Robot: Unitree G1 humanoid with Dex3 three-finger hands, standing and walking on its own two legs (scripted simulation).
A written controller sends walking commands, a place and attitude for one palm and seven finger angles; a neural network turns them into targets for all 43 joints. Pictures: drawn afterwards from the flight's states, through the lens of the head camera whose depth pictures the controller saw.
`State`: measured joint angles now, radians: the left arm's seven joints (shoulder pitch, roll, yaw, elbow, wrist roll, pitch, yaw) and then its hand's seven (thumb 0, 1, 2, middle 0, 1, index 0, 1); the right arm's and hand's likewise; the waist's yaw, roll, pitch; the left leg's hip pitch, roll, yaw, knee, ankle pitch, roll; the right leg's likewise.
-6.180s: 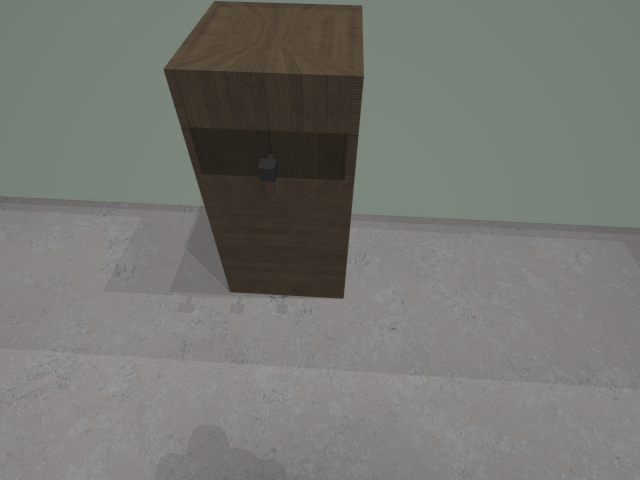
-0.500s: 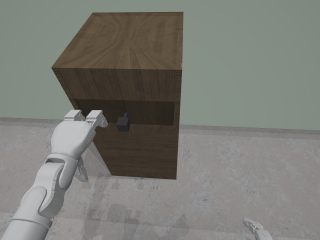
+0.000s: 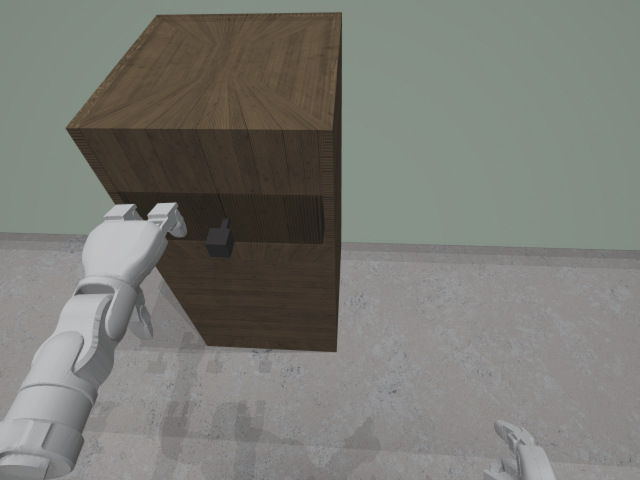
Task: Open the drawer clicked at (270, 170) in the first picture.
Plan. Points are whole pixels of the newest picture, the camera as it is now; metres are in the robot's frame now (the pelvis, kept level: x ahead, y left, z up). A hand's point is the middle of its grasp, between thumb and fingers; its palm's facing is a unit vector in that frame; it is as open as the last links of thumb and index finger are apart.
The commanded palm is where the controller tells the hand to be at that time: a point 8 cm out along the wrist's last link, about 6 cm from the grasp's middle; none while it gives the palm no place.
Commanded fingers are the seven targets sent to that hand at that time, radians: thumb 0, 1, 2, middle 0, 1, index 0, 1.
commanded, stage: move the hooked fingers above the handle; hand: left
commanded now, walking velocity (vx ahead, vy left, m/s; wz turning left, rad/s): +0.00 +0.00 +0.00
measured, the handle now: (222, 235) +0.55 +0.26 -0.11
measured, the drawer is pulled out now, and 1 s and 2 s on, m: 0.00 0.00 0.00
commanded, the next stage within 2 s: none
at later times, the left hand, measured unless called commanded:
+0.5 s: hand (169, 249) +0.42 +0.28 +0.01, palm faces -0.05 +0.00 -1.00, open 13.8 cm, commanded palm +0.40 +0.28 +0.07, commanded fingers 0.00 -0.50 0.30 -0.30 -1.20 -0.30 -1.20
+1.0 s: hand (190, 240) +0.47 +0.28 -0.04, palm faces -0.11 -0.01 -0.99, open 13.8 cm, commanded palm +0.47 +0.27 +0.02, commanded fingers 0.00 -0.50 0.30 -0.30 -1.20 -0.30 -1.20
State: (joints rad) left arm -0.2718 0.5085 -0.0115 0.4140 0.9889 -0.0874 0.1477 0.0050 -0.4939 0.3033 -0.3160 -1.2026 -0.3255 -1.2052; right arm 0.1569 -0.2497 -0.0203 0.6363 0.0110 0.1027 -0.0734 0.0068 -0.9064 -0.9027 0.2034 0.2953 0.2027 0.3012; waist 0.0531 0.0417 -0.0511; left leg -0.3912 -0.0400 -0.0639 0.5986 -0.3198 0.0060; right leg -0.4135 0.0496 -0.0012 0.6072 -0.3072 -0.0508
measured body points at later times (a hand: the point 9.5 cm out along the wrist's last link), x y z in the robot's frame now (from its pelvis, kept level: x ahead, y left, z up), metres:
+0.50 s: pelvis +0.01 +0.02 -0.01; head +0.08 +0.00 +0.43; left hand +0.41 +0.28 +0.06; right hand +0.08 -0.24 -0.15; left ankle -0.01 +0.12 -0.73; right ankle +0.00 -0.09 -0.73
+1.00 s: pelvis +0.00 +0.04 -0.04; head +0.11 +0.05 +0.40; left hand +0.47 +0.28 +0.02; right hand +0.01 -0.23 -0.16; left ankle -0.01 +0.12 -0.73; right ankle +0.00 -0.09 -0.73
